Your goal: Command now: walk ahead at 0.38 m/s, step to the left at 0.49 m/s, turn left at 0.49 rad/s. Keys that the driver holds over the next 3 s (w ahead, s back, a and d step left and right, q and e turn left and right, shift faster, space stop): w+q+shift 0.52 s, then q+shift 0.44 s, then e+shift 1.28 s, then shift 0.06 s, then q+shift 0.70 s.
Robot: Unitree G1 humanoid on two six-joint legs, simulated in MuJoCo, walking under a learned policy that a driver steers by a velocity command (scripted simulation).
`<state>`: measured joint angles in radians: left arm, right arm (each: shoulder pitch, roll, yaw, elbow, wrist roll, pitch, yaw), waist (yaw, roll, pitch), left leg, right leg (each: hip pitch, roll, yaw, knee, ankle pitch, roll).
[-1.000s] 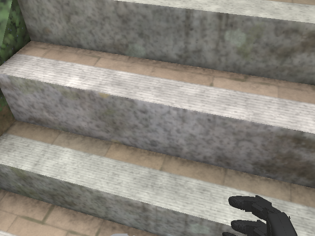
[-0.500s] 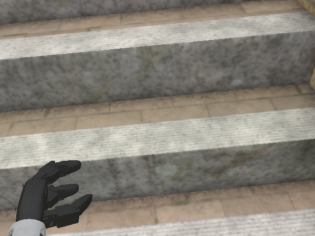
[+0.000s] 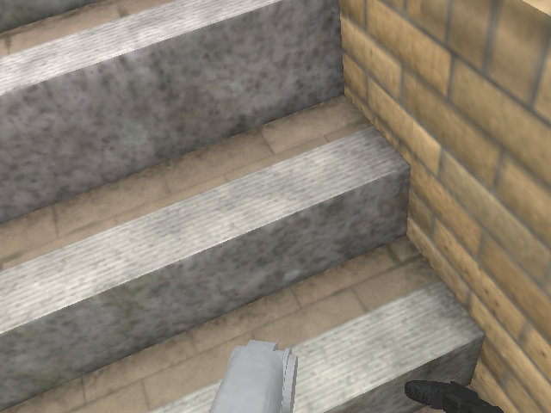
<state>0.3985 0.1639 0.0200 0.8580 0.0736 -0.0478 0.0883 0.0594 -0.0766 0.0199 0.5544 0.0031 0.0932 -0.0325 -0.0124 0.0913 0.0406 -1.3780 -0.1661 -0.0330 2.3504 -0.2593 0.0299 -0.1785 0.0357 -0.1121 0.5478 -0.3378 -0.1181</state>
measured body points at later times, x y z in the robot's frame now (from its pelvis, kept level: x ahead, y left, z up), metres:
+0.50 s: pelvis +0.11 +0.06 +0.12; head +0.15 +0.01 +0.56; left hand +0.13 +0.37 +0.07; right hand +0.37 -0.08 -0.01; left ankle +0.17 +0.10 -0.51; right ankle +0.09 -0.09 -0.39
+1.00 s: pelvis +0.25 +0.06 +0.24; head +0.21 +0.09 +0.69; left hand +0.19 +0.38 +0.15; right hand +0.42 -0.08 +0.12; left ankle +0.17 +0.10 -0.51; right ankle +0.43 +0.02 -0.25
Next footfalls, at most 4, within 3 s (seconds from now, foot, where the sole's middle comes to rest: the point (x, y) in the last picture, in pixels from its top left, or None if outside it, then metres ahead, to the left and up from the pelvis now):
0.46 left None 0.21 0.12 -0.55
1.04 right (291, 365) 0.45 0.06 -0.35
1.48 left None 0.18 0.18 -0.55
2.24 right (365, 337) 0.49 -0.07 -0.35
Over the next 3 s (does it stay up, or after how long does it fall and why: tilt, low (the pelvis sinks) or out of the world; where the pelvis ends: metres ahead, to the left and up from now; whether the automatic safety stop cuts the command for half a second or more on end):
stays up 0.38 0.10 0.42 its command is cut before an obstacle from the start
